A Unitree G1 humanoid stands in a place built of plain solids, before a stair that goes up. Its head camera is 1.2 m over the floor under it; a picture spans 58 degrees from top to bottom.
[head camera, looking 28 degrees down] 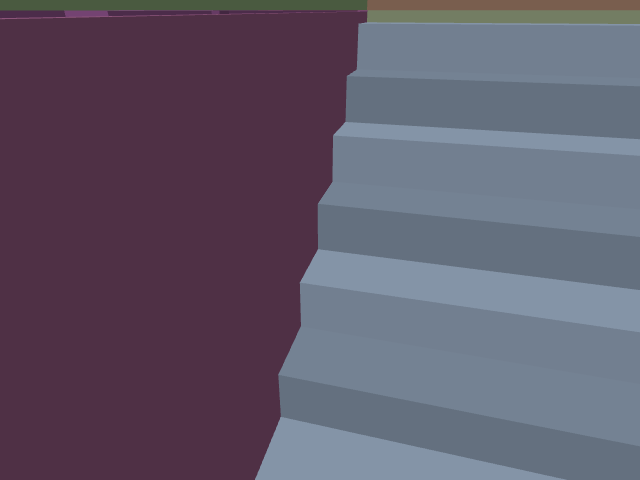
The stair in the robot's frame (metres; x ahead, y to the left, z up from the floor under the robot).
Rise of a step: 0.19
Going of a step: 0.24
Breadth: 1.28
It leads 15 degrees to the right of straight ahead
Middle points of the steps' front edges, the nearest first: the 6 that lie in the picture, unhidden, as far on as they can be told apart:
0.84 -0.49 0.19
1.07 -0.55 0.38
1.30 -0.61 0.57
1.54 -0.67 0.76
1.77 -0.73 0.96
2.00 -0.79 1.15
